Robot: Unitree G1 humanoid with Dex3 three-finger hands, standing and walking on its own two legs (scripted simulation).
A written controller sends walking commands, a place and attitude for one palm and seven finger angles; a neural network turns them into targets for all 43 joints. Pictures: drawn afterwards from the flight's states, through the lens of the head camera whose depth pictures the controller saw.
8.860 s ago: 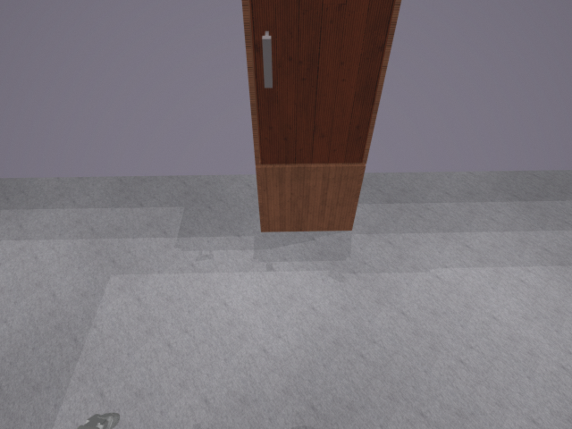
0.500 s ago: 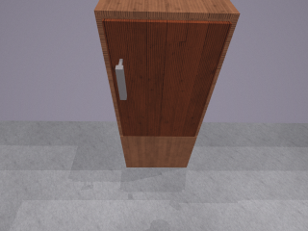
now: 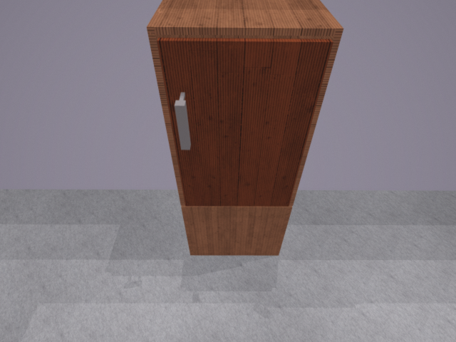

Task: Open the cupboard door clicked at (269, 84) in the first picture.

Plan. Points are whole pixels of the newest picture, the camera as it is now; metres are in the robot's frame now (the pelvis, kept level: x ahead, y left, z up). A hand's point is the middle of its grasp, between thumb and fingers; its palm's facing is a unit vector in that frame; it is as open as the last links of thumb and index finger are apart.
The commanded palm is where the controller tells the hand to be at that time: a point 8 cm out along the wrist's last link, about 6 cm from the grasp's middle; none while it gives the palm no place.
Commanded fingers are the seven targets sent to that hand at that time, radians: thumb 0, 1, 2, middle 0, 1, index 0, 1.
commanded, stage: shuffle to correct the standing spot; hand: left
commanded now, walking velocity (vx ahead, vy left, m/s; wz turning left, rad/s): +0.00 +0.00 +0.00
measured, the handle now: (184, 121) +0.62 +0.16 +0.06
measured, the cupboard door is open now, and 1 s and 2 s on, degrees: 0 0 0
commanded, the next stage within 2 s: come to a stop and stand still in 0.46 s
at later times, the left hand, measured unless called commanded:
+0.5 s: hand out of the picture -0.01 +0.13 -0.18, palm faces +0.11 -0.98 -0.16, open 7.4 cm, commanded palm none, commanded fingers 0.00 0.90 0.90 -0.20 -0.30 -0.20 -0.30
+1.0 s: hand out of the picture +0.11 +0.13 -0.18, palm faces +0.06 -0.97 -0.23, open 7.3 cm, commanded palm none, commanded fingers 0.00 0.90 0.90 -0.20 -0.30 -0.20 -0.30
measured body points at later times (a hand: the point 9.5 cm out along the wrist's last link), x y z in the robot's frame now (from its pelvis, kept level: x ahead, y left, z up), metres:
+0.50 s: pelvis +0.04 -0.03 -0.01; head +0.04 -0.03 +0.44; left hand -0.01 +0.18 -0.17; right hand +0.01 -0.25 -0.17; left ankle +0.00 +0.10 -0.72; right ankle +0.04 -0.13 -0.74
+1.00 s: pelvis +0.07 -0.06 -0.01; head +0.11 -0.06 +0.44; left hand +0.10 +0.18 -0.16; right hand +0.10 -0.28 -0.17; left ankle +0.05 +0.06 -0.73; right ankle +0.10 -0.17 -0.74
